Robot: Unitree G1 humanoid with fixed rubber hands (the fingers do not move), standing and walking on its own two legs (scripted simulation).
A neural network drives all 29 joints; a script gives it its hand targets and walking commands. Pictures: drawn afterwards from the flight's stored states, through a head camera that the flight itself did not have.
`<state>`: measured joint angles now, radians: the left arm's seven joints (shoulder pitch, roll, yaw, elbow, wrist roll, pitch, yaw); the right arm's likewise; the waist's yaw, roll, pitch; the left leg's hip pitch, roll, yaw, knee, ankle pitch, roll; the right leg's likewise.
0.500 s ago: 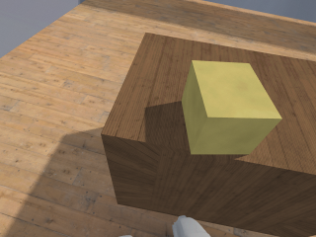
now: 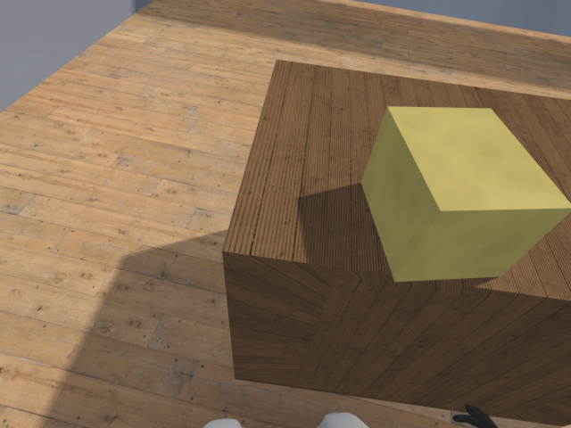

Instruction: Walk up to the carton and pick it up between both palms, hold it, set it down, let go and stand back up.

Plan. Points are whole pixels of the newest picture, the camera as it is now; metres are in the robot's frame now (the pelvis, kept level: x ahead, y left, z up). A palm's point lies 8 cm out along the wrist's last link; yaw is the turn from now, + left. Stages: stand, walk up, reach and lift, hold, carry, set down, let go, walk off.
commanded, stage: walk up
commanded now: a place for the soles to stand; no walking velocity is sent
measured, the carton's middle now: (444, 192) +0.45 -0.26 +0.09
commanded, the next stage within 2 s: none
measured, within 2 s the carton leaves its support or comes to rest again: neither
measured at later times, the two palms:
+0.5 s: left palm out of the picture +0.12 +0.24 -0.12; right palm out of the picture -0.01 -0.33 -0.09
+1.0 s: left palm out of the picture +0.14 +0.15 -0.09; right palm out of the picture +0.08 -0.47 -0.10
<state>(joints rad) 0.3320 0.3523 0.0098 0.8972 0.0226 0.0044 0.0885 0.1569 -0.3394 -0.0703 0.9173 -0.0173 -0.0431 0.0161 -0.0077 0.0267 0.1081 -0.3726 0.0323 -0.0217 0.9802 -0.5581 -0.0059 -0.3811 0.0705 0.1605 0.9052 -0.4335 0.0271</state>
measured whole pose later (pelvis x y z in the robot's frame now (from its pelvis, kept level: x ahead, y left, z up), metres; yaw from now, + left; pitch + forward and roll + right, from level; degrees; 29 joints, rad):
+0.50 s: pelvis +0.02 -0.04 +0.01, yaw -6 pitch -2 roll +0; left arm 0.18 0.35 0.01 0.90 0.03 0.07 0.01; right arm 0.34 -0.29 -0.07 0.92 -0.02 -0.07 -0.07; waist -0.01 -0.07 0.10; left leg -0.35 0.05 0.09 0.89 -0.52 0.01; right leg -0.46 0.11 0.15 1.01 -0.44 -0.04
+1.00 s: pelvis +0.04 -0.14 +0.01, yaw -10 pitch -8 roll +3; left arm 0.26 0.35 0.01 0.90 0.03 -0.05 0.03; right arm 0.11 -0.39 -0.07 0.92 -0.02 0.04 -0.02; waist -0.01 -0.02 0.22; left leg -0.36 0.05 0.08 1.10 -0.52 -0.01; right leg -0.29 0.11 0.14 0.90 -0.46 -0.05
